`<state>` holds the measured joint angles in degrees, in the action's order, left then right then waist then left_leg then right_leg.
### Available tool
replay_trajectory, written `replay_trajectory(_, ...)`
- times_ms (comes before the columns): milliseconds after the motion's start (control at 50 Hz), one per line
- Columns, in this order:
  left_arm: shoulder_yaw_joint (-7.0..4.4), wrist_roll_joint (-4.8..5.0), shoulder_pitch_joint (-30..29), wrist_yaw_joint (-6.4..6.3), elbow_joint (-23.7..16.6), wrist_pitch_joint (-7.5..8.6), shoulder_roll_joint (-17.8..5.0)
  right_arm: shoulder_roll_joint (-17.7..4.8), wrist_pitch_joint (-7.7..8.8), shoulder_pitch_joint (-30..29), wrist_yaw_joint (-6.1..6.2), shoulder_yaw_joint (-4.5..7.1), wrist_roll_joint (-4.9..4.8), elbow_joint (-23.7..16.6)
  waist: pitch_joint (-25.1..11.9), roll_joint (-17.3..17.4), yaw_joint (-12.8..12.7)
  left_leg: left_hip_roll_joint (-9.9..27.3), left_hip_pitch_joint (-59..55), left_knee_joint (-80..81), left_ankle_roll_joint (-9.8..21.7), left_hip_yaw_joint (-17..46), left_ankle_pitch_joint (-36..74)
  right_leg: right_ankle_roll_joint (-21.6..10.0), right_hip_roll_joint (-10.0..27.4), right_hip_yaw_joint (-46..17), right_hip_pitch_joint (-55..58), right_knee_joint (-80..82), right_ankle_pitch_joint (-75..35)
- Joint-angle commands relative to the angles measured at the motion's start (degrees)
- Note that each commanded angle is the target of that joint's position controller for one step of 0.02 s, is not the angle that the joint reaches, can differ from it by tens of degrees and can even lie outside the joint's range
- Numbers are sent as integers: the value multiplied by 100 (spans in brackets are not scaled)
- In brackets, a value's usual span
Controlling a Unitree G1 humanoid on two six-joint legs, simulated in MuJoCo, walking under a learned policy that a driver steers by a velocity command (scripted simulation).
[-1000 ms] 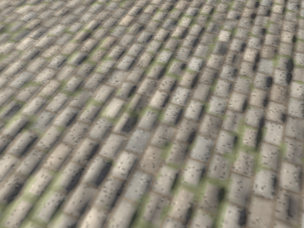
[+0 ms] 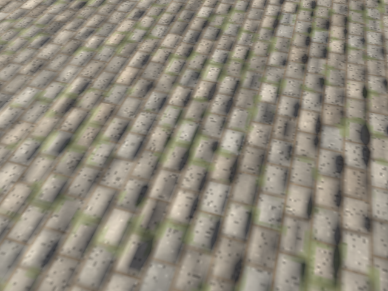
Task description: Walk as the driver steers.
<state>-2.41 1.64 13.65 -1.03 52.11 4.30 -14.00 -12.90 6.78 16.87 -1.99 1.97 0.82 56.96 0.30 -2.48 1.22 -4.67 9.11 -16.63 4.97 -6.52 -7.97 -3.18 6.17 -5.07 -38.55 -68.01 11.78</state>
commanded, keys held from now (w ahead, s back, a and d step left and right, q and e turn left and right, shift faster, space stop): w+e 0.66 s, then w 0.34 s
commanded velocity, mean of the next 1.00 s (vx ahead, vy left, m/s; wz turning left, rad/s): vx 0.50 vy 0.00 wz -0.43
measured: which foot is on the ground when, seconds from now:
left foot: down 0.00-0.32, up 0.34-0.80, down 0.82-1.00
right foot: up 0.00-0.32, down 0.34-0.84, up 0.86-1.00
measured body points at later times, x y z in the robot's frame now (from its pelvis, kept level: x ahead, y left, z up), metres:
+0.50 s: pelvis +0.28 -0.10 -0.01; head +0.31 -0.12 +0.44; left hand +0.44 +0.13 -0.12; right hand +0.33 -0.39 -0.13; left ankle +0.27 +0.07 -0.65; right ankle +0.30 -0.17 -0.74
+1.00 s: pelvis +0.56 -0.14 +0.00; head +0.59 -0.14 +0.45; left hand +0.78 +0.05 -0.12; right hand +0.53 -0.42 -0.11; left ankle +0.63 -0.07 -0.74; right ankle +0.45 -0.24 -0.65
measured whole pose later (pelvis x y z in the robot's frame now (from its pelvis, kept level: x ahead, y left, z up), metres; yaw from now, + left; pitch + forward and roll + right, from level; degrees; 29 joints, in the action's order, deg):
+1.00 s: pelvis +0.56 -0.14 +0.00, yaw -26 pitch +2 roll +1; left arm -2.8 0.6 16.4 -0.2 42.5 3.8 -15.4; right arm -14.6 6.4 14.8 -1.5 3.0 0.3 46.2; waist 0.0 -2.3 1.0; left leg -3.2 16.5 -23.7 3.3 -1.3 -9.3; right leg -2.4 0.8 -3.6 -28.3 -66.4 19.1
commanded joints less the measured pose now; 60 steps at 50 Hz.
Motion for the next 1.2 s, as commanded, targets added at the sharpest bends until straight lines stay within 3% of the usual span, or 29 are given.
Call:
replay_trajectory(20,-96,-53,365,-24,-205,-49,-245,-657,124,-278,109,103,29,-256,292,491,-271,1692,570,1172,816,845,689,87,194,-294,-203,437,-855)
replay_trajectory(120,-54,-67,-605,138,-553,40,-122,-855,54,67,251,109,-29,-190,324,386,77,1734,-246,1105,575,309,967,91,65,105,-380,2162,-1911)
replay_trajectory(220,10,-44,-1423,352,-1065,35,-53,-1003,-149,528,287,155,-105,-46,579,371,369,2086,-1420,660,471,80,1243,-31,-5,505,-797,2929,-1188)
replay_trajectory(280,-69,-30,-1223,461,-1267,23,-229,-1187,-273,291,311,212,-129,-172,313,641,82,2144,-1580,-205,272,-230,3332,-301,-376,995,12,3114,-254)
replay_trajectory(320,-337,-2,143,457,-999,13,-679,-1246,-363,65,351,224,-116,-314,-505,701,-690,1866,-1136,-2138,26,-558,4819,-620,-956,1277,2005,3493,-361)
replay_trajectory(340,-582,-14,1182,345,-783,-26,-1271,-1153,-323,75,360,172,-74,-482,-1094,166,-1106,1582,269,-3948,-244,-601,3423,-987,-396,125,3865,3744,-422)
replay_trajectory(360,-673,-25,1208,296,-820,-20,-1902,-221,-111,641,232,-108,76,-769,-1667,-1307,-445,337,2905,-6025,-578,-125,-1960,-2046,1132,-3211,5846,4272,215)
replay_trajectory(380,-553,-92,1463,279,-905,26,-1455,-755,185,124,141,-11,-147,-877,-2321,-855,-816,258,3593,-6709,-441,1162,-2388,-2226,1427,-4383,6309,5046,290)
replay_trajectory(400,-466,-141,1240,258,-892,60,-1113,-986,316,-442,104,67,-334,-1094,-1541,-658,-850,575,4106,-6638,-274,1245,-1893,-1870,1191,-3433,5913,5010,-244)
replay_trajectory(420,-402,-93,770,251,-1002,69,-907,-948,358,-598,128,46,-273,-1146,-1079,-32,-600,851,3897,-6136,-215,1207,-1375,-1629,924,-2582,5015,5000,-791)
replay_trajectory(440,-347,-102,299,262,-1156,59,-741,-950,326,-612,173,92,-162,-1109,-771,307,-332,1031,3455,-5637,-255,1154,-1114,-1468,708,-2036,4122,5094,-1360)
replay_trajectory(460,-283,-144,45,258,-1266,58,-588,-985,230,-482,179,143,-130,-1120,-636,297,-108,1159,3029,-5342,-298,1190,-988,-1395,527,-1711,3557,5256,-1656)
replay_trajectory(520,-319,-94,65,203,-1305,85,-767,-788,6,-461,190,158,-10,-1272,-370,237,81,1125,2730,-4548,-579,1033,-709,-1452,314,-1274,2769,5512,-2216)
replay_trajectory(560,-370,-69,251,113,-1283,77,-937,-696,-33,-929,226,133,32,-1469,-180,155,-25,1002,2798,-3694,-744,925,-101,-1378,135,-1008,2528,5583,-2226)
replay_trajectory(640,-390,-38,599,41,-1229,9,-982,-539,0,-1782,195,71,-35,-1742,-81,-194,-374,618,2326,-1899,-739,841,1249,-1000,-179,-834,2374,5415,-1430)
replay_trajectory(720,-360,-18,899,28,-1087,-4,-887,-731,79,-2090,108,118,-94,-1918,-72,-319,-526,579,2192,-1291,-581,980,1361,-896,148,-1285,2971,5083,-967)
replay_trajectory(780,-361,-69,849,-6,-1044,-59,-905,-889,168,-1890,53,186,-75,-1919,-71,-476,-380,555,1956,-1085,-315,909,679,-805,379,-1575,3486,4663,-1422)
replay_trajectory(800,-347,-80,759,-3,-1067,-83,-882,-960,191,-1522,68,240,-57,-1823,-210,-499,-176,447,1449,-882,-182,754,581,-717,243,-1509,3531,4308,-2051)
replay_trajectory(820,-288,-112,672,17,-1125,-88,-741,-1130,214,-890,94,325,-3,-1678,-666,-419,113,604,455,-906,30,849,709,-569,-68,-1295,3362,3513,-2569)
replay_trajectory(840,-182,-209,746,29,-1238,-75,-527,-1455,209,52,120,408,46,-1584,-1494,195,435,1522,-1173,-1127,464,1839,878,-345,-470,-905,2452,1923,-1548)
replay_trajectory(860,-82,-9,1667,57,-1176,2,-189,-1804,124,753,78,545,14,-1278,-2112,2101,199,2648,-3053,-585,1453,4415,-384,98,-1294,-378,282,-11,1476)
replay_trajectory(880,-132,71,1529,48,-1079,43,-637,-1301,108,772,43,431,-165,-1274,-1726,1631,339,2745,-2914,-81,1339,5187,-1848,71,-1024,-732,-561,-734,2037)
replay_trajectory(900,-206,68,746,53,-1219,52,-943,-987,80,383,63,341,-182,-1361,-863,960,433,2532,-2128,35,1058,4389,-1943,41,-771,-659,-825,-867,1516)
replay_trajectory(920,-188,-29,299,49,-1344,57,-900,-910,32,-16,72,281,-117,-1454,-425,469,285,2296,-1302,135,912,3665,-1324,45,-493,-359,-635,-658,1059)
replay_trajectory(940,-191,-131,94,58,-1423,77,-812,-821,13,-217,59,243,-69,-1457,-138,384,141,2085,-705,284,898,3251,-724,58,-299,-242,-479,-281,765)
replay_trajectory(980,-188,-128,265,78,-1398,51,-632,-690,28,-304,43,189,-27,-1426,-151,686,-86,1717,-198,505,808,2602,20,80,-83,-100,41,212,513)
replay_trajectory(1020,-144,-127,264,74,-1415,22,-464,-812,50,-153,51,217,-84,-1327,-160,767,-109,1663,-82,638,894,2204,676,158,-32,72,55,623,410)
replay_trajectory(1100,-63,-154,-439,76,-1638,51,-303,-1057,-23,122,124,275,-142,-1176,-73,642,77,1599,-166,797,833,1651,1252,289,13,237,-67,1958,-600)
replay_trajectory(1200,-38,-68,-1289,195,-1844,101,-267,-1137,-126,584,136,254,-208,-960,134,699,402,1545,-310,670,640,1311,1032,289,-230,452,353,3253,-1464)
